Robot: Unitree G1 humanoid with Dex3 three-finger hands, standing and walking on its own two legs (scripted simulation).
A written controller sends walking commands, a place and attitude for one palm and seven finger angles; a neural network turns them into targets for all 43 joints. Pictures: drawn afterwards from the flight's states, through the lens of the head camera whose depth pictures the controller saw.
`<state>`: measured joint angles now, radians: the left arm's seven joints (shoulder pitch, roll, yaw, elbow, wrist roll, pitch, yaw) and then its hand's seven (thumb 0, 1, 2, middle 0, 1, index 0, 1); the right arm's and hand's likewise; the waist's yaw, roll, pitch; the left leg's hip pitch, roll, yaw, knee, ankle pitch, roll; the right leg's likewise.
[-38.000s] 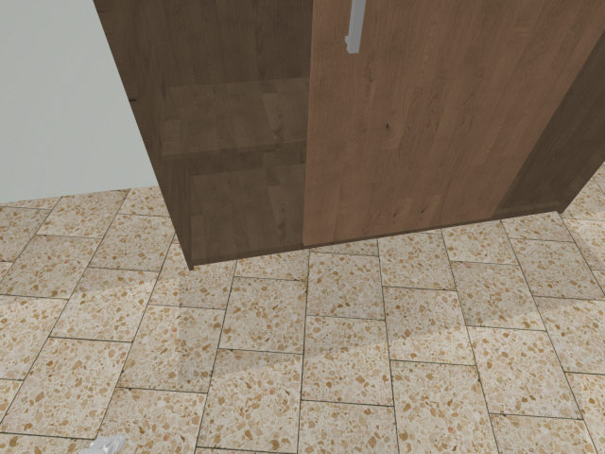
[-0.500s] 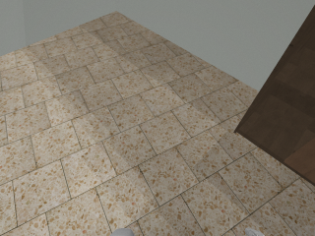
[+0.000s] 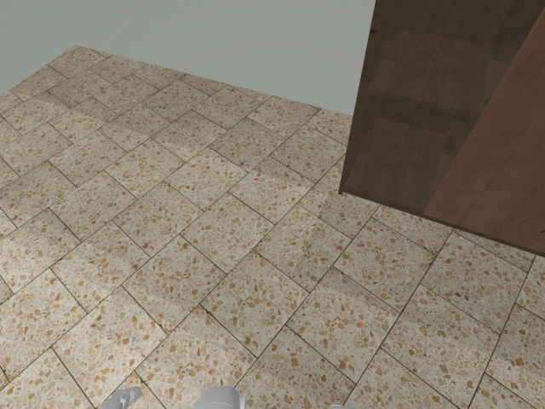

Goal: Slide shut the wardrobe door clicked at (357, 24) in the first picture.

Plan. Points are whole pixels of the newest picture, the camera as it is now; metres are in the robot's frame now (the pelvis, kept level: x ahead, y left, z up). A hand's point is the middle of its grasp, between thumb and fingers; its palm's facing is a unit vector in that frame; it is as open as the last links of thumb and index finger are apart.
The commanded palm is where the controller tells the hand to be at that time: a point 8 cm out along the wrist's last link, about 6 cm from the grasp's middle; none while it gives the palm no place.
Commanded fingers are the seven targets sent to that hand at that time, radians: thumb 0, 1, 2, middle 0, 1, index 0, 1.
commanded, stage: turn to face it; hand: right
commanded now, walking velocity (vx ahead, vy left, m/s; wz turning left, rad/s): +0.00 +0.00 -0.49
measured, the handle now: out of the picture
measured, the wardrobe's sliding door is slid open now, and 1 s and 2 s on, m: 0.35 0.35 0.35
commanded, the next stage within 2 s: take the last steps up to it in 0.42 s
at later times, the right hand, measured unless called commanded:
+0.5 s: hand out of the picture +0.02 -0.17 -0.17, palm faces +0.24 +0.95 -0.20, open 7.4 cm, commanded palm none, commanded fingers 0.00 -0.90 -0.90 0.20 0.30 0.20 0.30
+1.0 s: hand out of the picture +0.03 -0.20 -0.16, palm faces +0.40 +0.90 -0.19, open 7.4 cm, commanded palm none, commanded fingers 0.00 -0.90 -0.90 0.20 0.30 0.20 0.30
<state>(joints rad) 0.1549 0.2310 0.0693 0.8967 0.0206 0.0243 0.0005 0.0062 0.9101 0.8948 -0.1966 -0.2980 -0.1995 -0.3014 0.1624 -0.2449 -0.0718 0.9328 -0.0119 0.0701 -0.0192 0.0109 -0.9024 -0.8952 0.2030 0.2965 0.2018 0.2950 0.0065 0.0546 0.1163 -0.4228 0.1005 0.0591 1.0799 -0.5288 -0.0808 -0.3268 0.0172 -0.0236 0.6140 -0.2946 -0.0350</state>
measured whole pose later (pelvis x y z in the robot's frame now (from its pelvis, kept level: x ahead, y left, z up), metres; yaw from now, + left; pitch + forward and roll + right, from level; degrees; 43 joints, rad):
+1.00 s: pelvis +0.09 -0.03 +0.01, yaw -21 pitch +1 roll -1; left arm 0.22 0.21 0.06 1.02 0.02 0.03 -0.03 0.01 0.91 0.89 -0.20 -0.30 -0.20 -0.30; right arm 0.30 -0.16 -0.06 1.05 -0.03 -0.05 0.00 0.01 -0.90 -0.90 0.20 0.30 0.20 0.29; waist -0.01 0.02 0.05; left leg -0.09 0.12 0.14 0.42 -0.33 -0.06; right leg -0.50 -0.06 -0.05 0.92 -0.32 0.02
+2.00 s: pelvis +0.38 -0.29 +0.00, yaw -18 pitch +0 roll +0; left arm 0.23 0.15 0.04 1.02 0.03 -0.07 0.02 0.00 0.91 0.89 -0.20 -0.30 -0.20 -0.30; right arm 0.28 -0.19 -0.05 1.11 -0.02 0.01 0.01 0.01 -0.91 -0.90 0.20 0.30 0.20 0.29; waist -0.01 0.05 0.05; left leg -0.39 0.08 0.06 1.09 -0.45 0.02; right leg -0.32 -0.03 -0.15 0.55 -0.23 -0.04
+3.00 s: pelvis +0.39 -0.29 +0.02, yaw -18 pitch -2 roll +0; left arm 0.24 0.16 0.02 1.13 0.01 0.01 0.02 0.01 0.92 0.89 -0.20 -0.30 -0.20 -0.30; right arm 0.26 -0.16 0.00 1.14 -0.01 0.01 -0.03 0.01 -0.90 -0.90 0.20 0.30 0.20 0.29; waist 0.01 0.00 0.02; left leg -0.10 0.01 -0.01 0.41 -0.29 -0.01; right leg -0.19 -0.01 -0.09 0.41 -0.19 -0.02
